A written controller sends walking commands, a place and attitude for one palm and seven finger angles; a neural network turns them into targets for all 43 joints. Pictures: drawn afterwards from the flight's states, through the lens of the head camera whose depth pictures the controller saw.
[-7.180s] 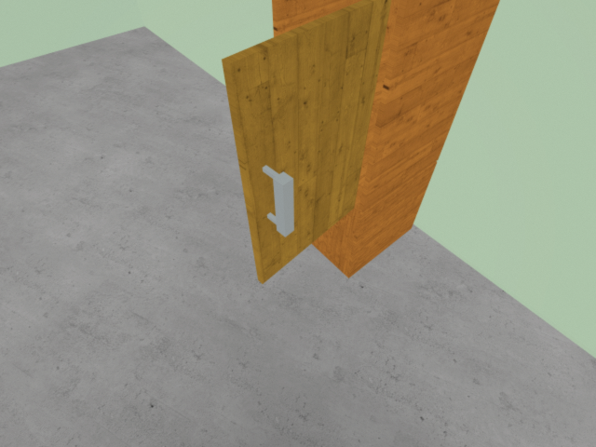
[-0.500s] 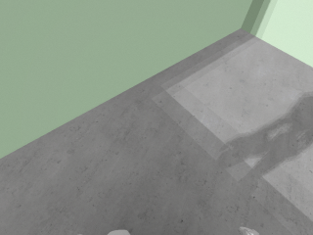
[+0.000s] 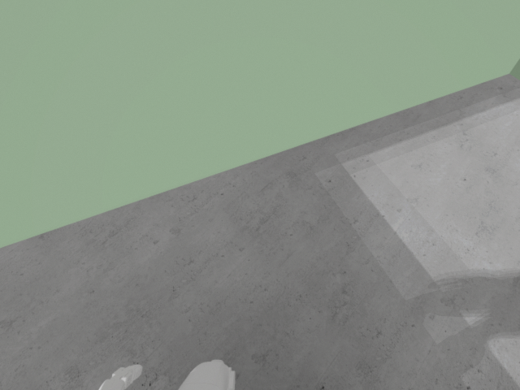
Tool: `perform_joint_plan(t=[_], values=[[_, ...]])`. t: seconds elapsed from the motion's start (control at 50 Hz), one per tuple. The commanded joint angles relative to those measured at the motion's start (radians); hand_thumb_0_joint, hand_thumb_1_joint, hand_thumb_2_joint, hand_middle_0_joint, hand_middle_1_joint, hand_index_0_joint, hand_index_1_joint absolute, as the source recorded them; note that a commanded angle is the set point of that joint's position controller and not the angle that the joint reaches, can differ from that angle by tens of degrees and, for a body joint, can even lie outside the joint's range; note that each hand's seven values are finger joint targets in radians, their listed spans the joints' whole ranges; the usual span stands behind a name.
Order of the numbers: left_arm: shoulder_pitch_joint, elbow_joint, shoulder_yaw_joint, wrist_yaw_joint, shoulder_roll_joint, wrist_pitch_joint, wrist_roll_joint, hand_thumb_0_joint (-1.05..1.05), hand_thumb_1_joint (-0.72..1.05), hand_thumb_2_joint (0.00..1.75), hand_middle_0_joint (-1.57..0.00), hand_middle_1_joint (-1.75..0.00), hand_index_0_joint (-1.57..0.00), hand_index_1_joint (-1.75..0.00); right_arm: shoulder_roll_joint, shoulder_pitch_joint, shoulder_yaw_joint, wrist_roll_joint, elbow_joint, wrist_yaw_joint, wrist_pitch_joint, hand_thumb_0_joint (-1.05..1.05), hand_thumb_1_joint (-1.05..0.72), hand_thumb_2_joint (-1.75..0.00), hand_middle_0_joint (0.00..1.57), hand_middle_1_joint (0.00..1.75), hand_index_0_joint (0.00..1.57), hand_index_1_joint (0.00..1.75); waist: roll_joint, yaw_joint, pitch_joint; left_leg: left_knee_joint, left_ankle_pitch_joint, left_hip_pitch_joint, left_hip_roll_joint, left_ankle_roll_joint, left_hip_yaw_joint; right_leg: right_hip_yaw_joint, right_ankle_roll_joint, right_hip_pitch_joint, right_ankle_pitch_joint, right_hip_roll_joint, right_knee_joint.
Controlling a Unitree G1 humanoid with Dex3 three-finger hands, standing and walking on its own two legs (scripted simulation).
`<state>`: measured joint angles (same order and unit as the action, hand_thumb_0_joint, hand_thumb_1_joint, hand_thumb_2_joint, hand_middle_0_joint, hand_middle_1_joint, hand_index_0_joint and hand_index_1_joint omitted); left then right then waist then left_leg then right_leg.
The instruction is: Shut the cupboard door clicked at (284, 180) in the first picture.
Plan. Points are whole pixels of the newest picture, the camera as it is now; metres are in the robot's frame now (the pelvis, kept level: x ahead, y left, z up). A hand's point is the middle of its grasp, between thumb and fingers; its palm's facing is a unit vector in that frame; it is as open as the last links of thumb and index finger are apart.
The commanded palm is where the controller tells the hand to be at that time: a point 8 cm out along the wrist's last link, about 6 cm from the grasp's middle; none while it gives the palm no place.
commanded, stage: walk to a spot facing it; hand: left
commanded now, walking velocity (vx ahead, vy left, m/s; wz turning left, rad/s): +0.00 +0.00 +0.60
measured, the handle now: out of the picture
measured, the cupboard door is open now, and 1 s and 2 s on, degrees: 95 95 95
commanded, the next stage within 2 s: none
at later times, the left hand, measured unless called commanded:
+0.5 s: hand out of the picture +0.04 +0.24 -0.16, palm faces +0.29 -0.92 -0.27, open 7.4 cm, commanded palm none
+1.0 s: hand out of the picture -0.05 +0.20 -0.19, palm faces +0.57 -0.79 -0.21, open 7.4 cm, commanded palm none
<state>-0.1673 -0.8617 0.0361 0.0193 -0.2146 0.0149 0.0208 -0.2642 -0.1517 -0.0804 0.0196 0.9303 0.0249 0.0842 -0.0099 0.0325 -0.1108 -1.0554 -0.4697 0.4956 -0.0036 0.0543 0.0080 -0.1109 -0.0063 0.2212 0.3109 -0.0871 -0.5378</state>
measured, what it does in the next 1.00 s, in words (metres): steps on the spot, turning left: left foot, then right foot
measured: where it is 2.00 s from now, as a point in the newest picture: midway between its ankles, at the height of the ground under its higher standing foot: (205, 377)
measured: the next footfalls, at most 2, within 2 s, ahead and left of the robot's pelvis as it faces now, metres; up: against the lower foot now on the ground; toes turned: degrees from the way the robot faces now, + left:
left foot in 0.18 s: +0.05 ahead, +0.13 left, +0.00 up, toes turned +12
right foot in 0.56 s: +0.08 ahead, -0.14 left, +0.00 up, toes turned +19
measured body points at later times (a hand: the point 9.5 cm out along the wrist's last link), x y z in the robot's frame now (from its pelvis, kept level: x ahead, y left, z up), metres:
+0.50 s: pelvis +0.00 -0.01 +0.00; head +0.05 +0.02 +0.44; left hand +0.02 +0.29 -0.14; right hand +0.15 -0.23 -0.14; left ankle +0.01 +0.12 -0.74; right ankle +0.03 -0.16 -0.70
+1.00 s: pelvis +0.01 -0.01 -0.01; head +0.04 +0.06 +0.43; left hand -0.08 +0.24 -0.17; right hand +0.26 -0.16 -0.12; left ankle -0.02 +0.09 -0.74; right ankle +0.07 -0.16 -0.67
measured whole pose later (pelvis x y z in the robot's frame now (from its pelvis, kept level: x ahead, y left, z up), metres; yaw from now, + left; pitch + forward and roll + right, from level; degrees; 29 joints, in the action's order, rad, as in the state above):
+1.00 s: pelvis +0.01 -0.01 -0.01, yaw +36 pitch +0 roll -1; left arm -0.18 -0.92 0.06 0.01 -0.27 0.07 0.02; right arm -0.22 -0.11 -0.04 0.02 0.88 0.01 0.03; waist 0.07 0.00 -0.12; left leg -0.62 -0.28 0.35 0.02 -0.04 0.01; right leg -0.05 -0.08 0.45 0.51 -0.10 -1.10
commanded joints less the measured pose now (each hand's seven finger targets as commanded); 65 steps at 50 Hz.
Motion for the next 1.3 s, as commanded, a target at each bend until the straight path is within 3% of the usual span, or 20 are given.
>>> perform_joint_plan(t=[0.0,0.12,0.14,0.16,0.18,0.3,0.48,0.5,0.54,0.58,0.64,0.74,0.8,0.82,0.86,0.98,1.18,1.2,1.24,1.28], values=[[-0.064,0.041,0.055,0.014,-0.195,-0.02,0.004,0.0,0.9,0.9,-0.2,-0.3,-0.2,-0.3,-0.032,0.098,-0.001,-0.011,-0.112,0.009,-0.031,0.0,-0.9,-0.9,0.2,0.3,0.2,0.3,0.209,-0.067,0.119,0.172,0.019,0.004,-0.014,0.017,0.07,0.083,0.112,-0.168,-0.6,-0.234,0.138],[-0.06,0.031,0.07,0.001,-0.223,-0.013,-0.004,0.0,0.9,0.9,-0.2,-0.3,-0.2,-0.3,-0.064,0.006,-0.003,-0.007,-0.1,0.006,-0.047,0.0,-0.9,-0.9,0.2,0.3,0.2,0.3,0.163,-0.018,0.168,0.543,0.219,-0.273,0.005,-0.019,0.096,0.002,0.042,-0.067,-0.475,-0.243,-0.041],[-0.047,0.046,0.067,-0.003,-0.197,-0.008,-0.011,0.0,0.9,0.9,-0.2,-0.3,-0.2,-0.3,-0.129,-0.065,-0.021,-0.003,-0.087,0.002,-0.054,0.0,-0.9,-0.9,0.2,0.3,0.2,0.3,0.002,0.025,0.207,0.617,0.384,-0.434,-0.089,-0.066,-0.037,-0.048,-0.014,0.083,-0.316,-0.198,-0.203],[-0.019,0.085,0.046,-0.009,-0.121,-0.002,-0.018,0.0,0.9,0.9,-0.2,-0.3,-0.2,-0.3,-0.245,-0.145,-0.05,0.005,-0.078,-0.008,-0.059,0.0,-0.9,-0.9,0.2,0.3,0.2,0.3,-0.313,0.069,0.222,0.681,0.715,-0.54,-0.378,-0.221,-0.436,-0.069,-0.096,0.353,0.303,-0.041,-0.455],[0.051,0.106,0.041,-0.002,-0.136,0.013,-0.009,0.0,0.9,0.9,-0.2,-0.3,-0.2,-0.3,-0.274,-0.19,-0.055,0.003,-0.054,-0.02,-0.051,0.0,-0.9,-0.9,0.2,0.3,0.2,0.3,-0.23,0.084,0.228,0.687,0.756,-0.494,-0.434,-0.303,-0.468,0.068,-0.077,0.383,0.368,-0.031,-0.586],[0.011,0.046,0.051,-0.015,-0.127,0.02,-0.002,0.0,0.9,0.9,-0.2,-0.3,-0.2,-0.3,-0.177,-0.01,-0.022,0.004,-0.104,-0.043,-0.066,0.0,-0.9,-0.9,0.2,0.3,0.2,0.3,-0.133,-0.012,0.178,0.716,0.415,-0.321,-0.224,-0.204,-0.286,0.118,-0.071,0.31,0.114,-0.006,-0.559],[-0.058,0.042,0.051,-0.006,-0.123,0.009,-0.012,0.0,0.9,0.9,-0.2,-0.3,-0.2,-0.3,-0.184,0.029,-0.042,0.004,-0.107,-0.032,-0.045,0.0,-0.9,-0.9,0.2,0.3,0.2,0.3,-0.15,-0.047,0.176,0.651,0.346,-0.16,-0.151,-0.171,-0.347,0.072,-0.051,-0.02,0.035,0.088,-0.046],[-0.104,0.034,0.059,-0.002,-0.151,0.002,-0.01,0.0,0.9,0.9,-0.2,-0.3,-0.2,-0.3,-0.164,0.052,-0.04,-0.004,-0.116,-0.029,-0.043,0.0,-0.9,-0.9,0.2,0.3,0.2,0.3,-0.103,-0.075,0.176,0.603,0.284,-0.076,-0.108,-0.136,-0.326,0.092,-0.045,-0.135,-0.033,0.066,0.095],[-0.121,0.043,0.086,0.011,-0.288,-0.009,0.012,0.0,0.9,0.9,-0.2,-0.3,-0.2,-0.3,-0.064,0.07,-0.028,-0.01,-0.155,-0.019,-0.045,0.0,-0.9,-0.9,0.2,0.3,0.2,0.3,0.343,-0.108,0.134,0.165,-0.098,0.174,0.094,-0.007,-0.045,0.527,0.123,-0.188,0.079,-0.37,0.35],[0.004,0.077,0.058,0.011,-0.221,-0.01,0.004,0.0,0.9,0.9,-0.2,-0.3,-0.2,-0.3,-0.093,0.027,-0.033,0.002,-0.136,-0.003,-0.039,0.0,-0.9,-0.9,0.2,0.3,0.2,0.3,0.213,-0.031,0.088,-0.091,-0.031,0.101,0.012,-0.023,-0.078,0.353,0.159,0.001,-0.007,-0.318,0.308],[0.005,0.074,0.043,0.012,-0.161,-0.019,-0.003,0.0,0.9,0.9,-0.2,-0.3,-0.2,-0.3,-0.071,0.042,-0.023,-0.002,-0.105,0.003,-0.029,0.0,-0.9,-0.9,0.2,0.3,0.2,0.3,0.278,-0.024,0.095,-0.06,0.019,0.108,-0.016,0.012,-0.011,0.145,0.119,-0.117,-0.484,-0.215,0.191],[-0.113,0.03,0.063,0.011,-0.223,-0.019,0.006,0.0,0.9,0.9,-0.2,-0.3,-0.2,-0.3,-0.024,0.123,0.005,-0.011,-0.124,0.01,-0.041,0.0,-0.9,-0.9,0.2,0.3,0.2,0.3,0.191,-0.085,0.137,0.289,0.025,-0.018,0.009,0.007,0.092,0.084,0.107,-0.221,-0.691,-0.246,0.077],[-0.09,0.022,0.068,0.003,-0.231,-0.018,-0.001,0.0,0.9,0.9,-0.2,-0.3,-0.2,-0.3,-0.053,0.037,0.001,-0.01,-0.105,0.006,-0.051,0.0,-0.9,-0.9,0.2,0.3,0.2,0.3,0.194,-0.038,0.17,0.506,0.171,-0.2,0.026,-0.018,0.101,0.027,0.051,-0.151,-0.645,-0.233,-0.046],[-0.069,0.033,0.068,-0.001,-0.224,-0.015,-0.01,0.0,0.9,0.9,-0.2,-0.3,-0.2,-0.3,-0.093,-0.037,-0.011,-0.006,-0.088,0.004,-0.057,0.0,-0.9,-0.9,0.2,0.3,0.2,0.3,0.111,0.01,0.205,0.601,0.342,-0.359,-0.003,-0.04,0.054,-0.014,0.007,-0.037,-0.553,-0.218,-0.176],[0.012,0.102,0.036,-0.004,-0.12,-0.001,-0.016,0.0,0.9,0.9,-0.2,-0.3,-0.2,-0.3,-0.269,-0.193,-0.053,-0.003,-0.059,-0.019,-0.061,0.0,-0.9,-0.9,0.2,0.3,0.2,0.3,-0.277,0.082,0.273,0.651,0.986,-0.564,-0.41,-0.292,-0.476,0.02,-0.09,0.366,0.372,-0.014,-0.587],[0.019,0.052,0.05,-0.012,-0.131,0.024,-0.003,0.0,0.9,0.9,-0.2,-0.3,-0.2,-0.3,-0.176,-0.012,-0.021,0.004,-0.098,-0.044,-0.066,0.0,-0.9,-0.9,0.2,0.3,0.2,0.3,-0.163,-0.009,0.15,0.71,0.457,-0.295,-0.216,-0.204,-0.291,0.12,-0.072,0.306,0.122,-0.011,-0.577],[-0.056,0.033,0.057,-0.039,-0.132,-0.012,0.0,0.0,0.9,0.9,-0.2,-0.3,-0.2,-0.3,-0.185,0.015,-0.041,0.009,-0.09,-0.028,-0.063,0.0,-0.9,-0.9,0.2,0.3,0.2,0.3,-0.132,-0.054,0.129,0.72,-0.128,-0.086,-0.128,-0.175,-0.392,0.032,-0.049,-0.054,0.068,0.101,-0.028],[-0.135,0.012,0.069,-0.038,-0.162,-0.021,0.003,0.0,0.9,0.9,-0.2,-0.3,-0.2,-0.3,-0.163,0.048,-0.037,0.002,-0.1,-0.026,-0.065,0.0,-0.9,-0.9,0.2,0.3,0.2,0.3,-0.068,-0.102,0.135,0.623,-0.15,0.044,-0.066,-0.139,-0.333,0.064,-0.038,-0.223,0.076,0.076,0.108],[-0.225,0.007,0.092,-0.013,-0.298,-0.032,0.012,0.0,0.9,0.9,-0.2,-0.3,-0.2,-0.3,-0.063,0.128,-0.012,-0.004,-0.162,-0.013,-0.081,0.0,-0.9,-0.9,0.2,0.3,0.2,0.3,0.357,-0.175,0.092,0.068,-0.146,0.363,0.067,-0.038,-0.045,0.621,0.121,-0.322,0.488,-0.404,0.44],[-0.085,0.029,0.074,-0.013,-0.226,-0.049,-0.002,0.0,0.9,0.9,-0.2,-0.3,-0.2,-0.3,-0.099,0.103,-0.025,0.014,-0.152,0.007,-0.073,0.0,-0.9,-0.9,0.2,0.3,0.2,0.3,0.184,-0.066,0.028,-0.11,0.044,0.303,-0.04,-0.039,-0.094,0.465,0.122,-0.134,0.386,-0.362,0.446]])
